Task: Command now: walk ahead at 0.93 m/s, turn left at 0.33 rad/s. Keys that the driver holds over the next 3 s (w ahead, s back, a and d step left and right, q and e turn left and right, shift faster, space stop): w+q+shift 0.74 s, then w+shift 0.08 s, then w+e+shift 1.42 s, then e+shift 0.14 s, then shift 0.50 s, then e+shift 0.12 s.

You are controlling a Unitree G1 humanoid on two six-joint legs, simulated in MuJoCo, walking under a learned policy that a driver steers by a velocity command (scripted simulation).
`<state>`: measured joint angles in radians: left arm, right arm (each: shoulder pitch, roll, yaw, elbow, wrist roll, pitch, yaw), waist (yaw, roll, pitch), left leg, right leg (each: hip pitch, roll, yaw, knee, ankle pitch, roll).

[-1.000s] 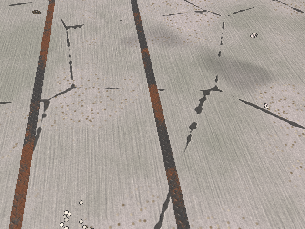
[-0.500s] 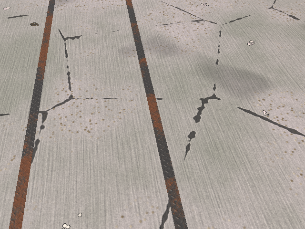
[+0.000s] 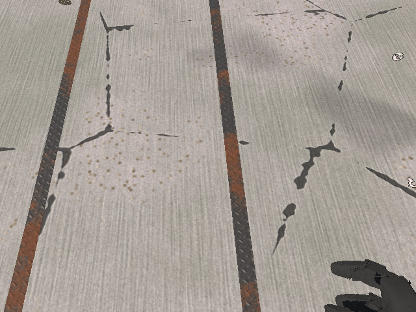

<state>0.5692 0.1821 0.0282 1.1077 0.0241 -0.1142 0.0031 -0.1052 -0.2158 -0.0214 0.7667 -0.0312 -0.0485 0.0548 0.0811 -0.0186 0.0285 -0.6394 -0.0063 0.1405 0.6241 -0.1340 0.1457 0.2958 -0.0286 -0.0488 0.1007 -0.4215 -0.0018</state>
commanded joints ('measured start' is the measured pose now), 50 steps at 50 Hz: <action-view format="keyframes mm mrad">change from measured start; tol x64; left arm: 1 -59 240 51 -55 11 13 21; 50 -207 214 23 -337 -51 19 -2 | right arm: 1 500 -171 -71 109 3 -2 -31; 50 479 -277 -75 -6 -25 -16 -54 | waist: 1 -323 -125 -200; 50 -184 37 -135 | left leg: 1 685 -100 22 -16 -98 71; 4 970 269 -981 -422 -683 204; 19 500 65 -507 -459 446 83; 23 541 39 -496 18 790 -2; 27 -100 -12 -267 794 -217 -9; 50 839 360 -634 -331 -224 89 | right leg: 1 -309 -185 -85 728 1287 -108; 3 -948 76 44 1365 24 -67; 19 -816 8 26 489 536 27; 27 30 -402 791 169 -344 -146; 40 -460 -175 -188 -42 695 -37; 45 -289 -255 -173 425 1468 -101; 48 -954 34 89 1463 -102 -87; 50 -1054 -41 117 1363 136 -94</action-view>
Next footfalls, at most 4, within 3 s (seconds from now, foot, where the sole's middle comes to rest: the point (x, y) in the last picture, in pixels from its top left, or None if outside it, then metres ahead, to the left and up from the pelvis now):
0.02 left None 0.21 0.08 -0.75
0.48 right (232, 238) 0.68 0.01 -0.75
0.94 left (124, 178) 0.89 0.42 -0.75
1.38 right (108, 98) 1.30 0.58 -0.75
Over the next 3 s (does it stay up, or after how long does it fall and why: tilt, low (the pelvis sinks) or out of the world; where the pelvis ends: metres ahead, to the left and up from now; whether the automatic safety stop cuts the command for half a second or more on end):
stays up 2.20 0.54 0.01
